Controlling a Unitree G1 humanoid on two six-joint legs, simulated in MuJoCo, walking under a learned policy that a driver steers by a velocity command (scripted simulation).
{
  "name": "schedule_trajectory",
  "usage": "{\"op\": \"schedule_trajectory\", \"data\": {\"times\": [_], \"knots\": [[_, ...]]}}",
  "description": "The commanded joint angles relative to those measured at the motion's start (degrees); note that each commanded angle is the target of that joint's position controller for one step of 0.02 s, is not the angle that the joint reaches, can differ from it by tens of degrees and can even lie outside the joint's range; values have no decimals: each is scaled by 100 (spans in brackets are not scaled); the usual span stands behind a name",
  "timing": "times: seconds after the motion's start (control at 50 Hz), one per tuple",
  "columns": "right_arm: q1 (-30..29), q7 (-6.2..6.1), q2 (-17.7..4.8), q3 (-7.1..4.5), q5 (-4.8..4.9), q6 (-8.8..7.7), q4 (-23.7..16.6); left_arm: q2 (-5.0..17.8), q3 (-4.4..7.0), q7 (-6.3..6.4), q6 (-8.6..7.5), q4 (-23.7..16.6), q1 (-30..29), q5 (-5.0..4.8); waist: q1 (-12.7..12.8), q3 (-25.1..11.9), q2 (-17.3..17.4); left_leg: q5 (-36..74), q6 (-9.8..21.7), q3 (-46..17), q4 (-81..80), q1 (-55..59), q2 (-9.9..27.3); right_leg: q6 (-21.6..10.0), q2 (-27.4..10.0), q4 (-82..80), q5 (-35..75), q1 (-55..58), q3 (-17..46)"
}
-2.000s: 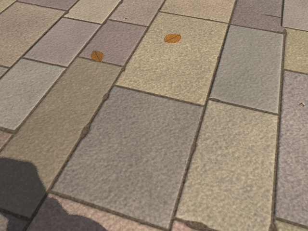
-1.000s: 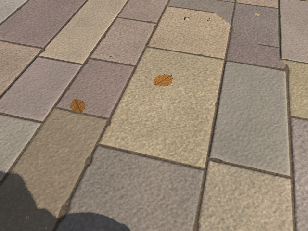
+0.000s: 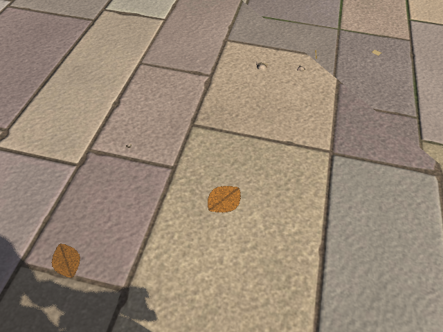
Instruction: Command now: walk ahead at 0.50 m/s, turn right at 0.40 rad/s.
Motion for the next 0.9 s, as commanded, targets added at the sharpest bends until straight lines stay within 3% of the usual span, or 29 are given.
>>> {"op": "schedule_trajectory", "data": {"times": [0.02,0.08,0.16,0.22,0.3,0.32,0.36,0.38,0.4,0.42,0.44,0.46,0.48,0.5,0.52,0.56,0.6,0.66,0.72,0.78,0.84,0.88,0.9], "knots": [[141,-13,-445,-107,-50,-93,-71,140,123,24,110,-294,322,-2,48,-238,883,310,730,-1235,-1761,790,1496,-50,-559,68,569,-819,264],[268,-99,-621,-168,-79,-116,55,199,186,36,220,-506,-67,30,76,3,635,869,777,-662,-1904,817,1488,-3,-561,-293,1163,-1331,353],[467,-218,-774,-201,-85,-55,135,150,183,-70,187,-753,-656,77,-40,134,523,1099,702,-120,-1959,1177,1461,57,-473,-1474,2110,-1624,259],[693,-275,-894,-230,-30,4,180,68,119,-191,171,-1003,-1304,105,-269,335,421,1118,662,189,-1981,1497,1545,26,-434,-2234,2372,-1661,-116],[1027,-287,-1007,-286,58,152,279,45,71,-342,177,-1379,-1905,83,-447,533,411,1521,602,449,-1654,2305,1759,-116,-350,-2811,1878,-1879,-458],[1016,-284,-1052,-304,85,191,276,73,78,-377,183,-1460,-1946,76,-410,520,454,1887,558,527,-1483,2435,1793,-182,-284,-2905,1628,-1777,-573],[846,-297,-1219,-352,126,250,203,241,154,-418,205,-1553,-1759,74,-175,245,660,3697,435,725,-833,2524,1782,-378,55,-2985,1078,-1072,-933],[763,-310,-1306,-376,148,287,168,387,234,-420,220,-1520,-1403,65,65,-21,779,4649,371,798,-214,2515,1751,-501,297,-2980,807,-502,-1103],[620,-314,-1355,-381,174,330,125,621,369,-408,220,-1362,-666,41,508,-411,754,5104,254,914,819,2304,1603,-682,577,-3285,931,495,-1218],[589,-315,-1307,-351,160,322,60,1043,589,-313,237,-1104,300,42,960,-922,487,4215,4,951,2296,1355,1351,-927,637,-3659,1241,2149,-851],[932,-257,-566,-140,-78,217,-213,1738,737,-202,252,-1010,610,27,574,-1296,-988,-443,-331,818,4459,-1102,547,-1677,-848,-3845,1071,4072,1788],[853,-164,-485,-47,60,-70,-412,1676,637,-238,144,-1210,643,100,455,-2234,-953,-2633,-363,-647,5548,-2293,-227,-2417,-1710,-4973,232,4911,4517],[64,-104,-875,-156,307,-235,-589,1215,497,-280,72,-1168,597,158,703,-1692,-325,-2157,-191,-1071,5651,-2924,85,-1987,-1554,-5226,516,4672,3880],[-83,-103,-838,-140,320,-303,-637,995,430,-277,24,-1191,271,129,505,-1105,-155,-1603,-59,-1027,5214,-2950,340,-1739,-1336,-5162,977,3899,2983],[-23,-153,-836,-167,180,-294,-521,786,361,-273,12,-1308,-222,102,218,-751,235,-1224,-71,-1029,4727,-2533,584,-1526,-1056,-5172,1503,2989,2283],[163,-172,-917,-255,63,-128,-476,523,256,-240,-10,-1460,-586,153,-102,-528,132,-882,-150,-1041,4121,-1717,802,-1330,-697,-5336,2407,1920,1594],[164,-182,-762,-248,-8,12,-553,742,303,-174,-37,-1466,-536,136,-200,-501,91,-626,-353,-949,3652,-1585,745,-1426,-628,-5509,2601,1520,1426],[-238,-178,-598,-177,-25,85,-617,716,270,-57,-62,-1319,-214,153,-30,-298,-36,330,-499,-799,2586,-1868,718,-1283,-526,-5661,2995,1546,864],[-716,-115,-505,-110,49,65,-703,712,238,-30,-70,-1179,16,173,228,-150,-218,1414,-390,-712,1493,-1787,632,-1003,-420,-5736,2644,1678,492],[-1112,-34,-535,-67,127,45,-809,797,239,-33,-110,-1031,158,194,426,96,-229,1844,-242,-656,931,-1859,553,-936,-636,-5884,2108,1988,438],[-1241,91,-546,-41,82,-9,-908,760,208,0,-49,-888,116,241,433,231,-127,1636,-52,-555,509,-1831,368,-794,-746,-5458,3333,2416,121],[-1050,183,-623,-61,76,-40,-914,834,217,38,10,-869,-22,251,305,27,-237,1220,102,-488,445,-1509,171,-664,-824,-5014,4310,2654,-12],[-771,209,-785,-120,60,-45,-878,918,235,73,37,-906,-155,234,146,-166,-329,962,183,-412,424,-1204,5,-568,-795,-4639,5029,2790,-59]]}}
Keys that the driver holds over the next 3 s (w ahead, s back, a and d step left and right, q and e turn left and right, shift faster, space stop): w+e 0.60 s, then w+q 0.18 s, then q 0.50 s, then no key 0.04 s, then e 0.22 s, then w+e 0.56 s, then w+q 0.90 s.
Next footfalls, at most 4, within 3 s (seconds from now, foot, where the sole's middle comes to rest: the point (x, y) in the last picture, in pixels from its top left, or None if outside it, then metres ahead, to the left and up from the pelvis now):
0.42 right None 0.35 -0.18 -0.77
0.94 left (252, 258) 0.72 -0.09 -0.77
1.44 right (321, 269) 0.68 -0.32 -0.77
2.10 right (353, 216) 0.89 -0.46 -0.77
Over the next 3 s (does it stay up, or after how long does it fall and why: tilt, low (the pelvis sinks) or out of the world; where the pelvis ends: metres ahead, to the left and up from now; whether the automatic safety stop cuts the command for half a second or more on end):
stays up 1.25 -0.51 0.00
